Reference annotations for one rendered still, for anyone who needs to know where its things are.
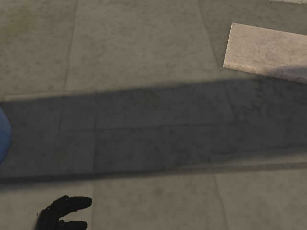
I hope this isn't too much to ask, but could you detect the robot left hand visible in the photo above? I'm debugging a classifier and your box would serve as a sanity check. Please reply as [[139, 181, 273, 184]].
[[31, 195, 92, 230]]

